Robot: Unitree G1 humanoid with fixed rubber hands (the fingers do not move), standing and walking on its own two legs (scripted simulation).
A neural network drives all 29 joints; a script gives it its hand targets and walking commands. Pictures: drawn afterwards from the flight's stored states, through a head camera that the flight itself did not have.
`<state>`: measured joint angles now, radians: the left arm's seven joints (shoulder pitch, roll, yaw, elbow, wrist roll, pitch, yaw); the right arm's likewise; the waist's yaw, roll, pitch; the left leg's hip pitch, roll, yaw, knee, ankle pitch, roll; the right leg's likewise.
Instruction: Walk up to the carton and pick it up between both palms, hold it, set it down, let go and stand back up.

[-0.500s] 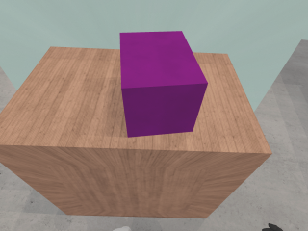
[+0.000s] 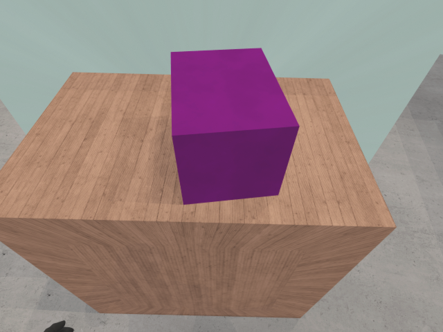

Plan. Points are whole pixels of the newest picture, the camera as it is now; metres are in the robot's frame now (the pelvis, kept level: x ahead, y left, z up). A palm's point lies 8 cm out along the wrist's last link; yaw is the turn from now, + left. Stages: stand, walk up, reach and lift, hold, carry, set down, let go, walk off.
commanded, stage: walk up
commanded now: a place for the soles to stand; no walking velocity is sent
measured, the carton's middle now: (224, 123) +0.50 +0.01 +0.11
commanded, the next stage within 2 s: reach and lift in 0.80 s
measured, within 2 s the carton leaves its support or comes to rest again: neither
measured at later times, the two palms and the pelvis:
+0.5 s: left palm out of the picture +0.10 +0.32 -0.07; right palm out of the picture +0.08 -0.33 -0.09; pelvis +0.01 +0.00 +0.00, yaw +0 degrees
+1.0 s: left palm out of the picture +0.14 +0.29 -0.09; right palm out of the picture +0.13 -0.35 -0.07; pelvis +0.00 +0.00 +0.00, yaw +0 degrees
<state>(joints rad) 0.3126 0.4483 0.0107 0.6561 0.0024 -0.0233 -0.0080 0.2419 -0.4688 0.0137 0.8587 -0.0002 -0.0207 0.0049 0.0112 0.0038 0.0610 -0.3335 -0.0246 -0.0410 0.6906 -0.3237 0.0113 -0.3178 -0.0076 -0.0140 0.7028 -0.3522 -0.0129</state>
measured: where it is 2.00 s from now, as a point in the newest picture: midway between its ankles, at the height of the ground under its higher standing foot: outside the picture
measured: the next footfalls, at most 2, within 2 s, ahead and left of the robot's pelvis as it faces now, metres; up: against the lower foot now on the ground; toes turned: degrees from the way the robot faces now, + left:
none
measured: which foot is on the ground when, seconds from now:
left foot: down 0.00-1.00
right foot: down 0.00-1.00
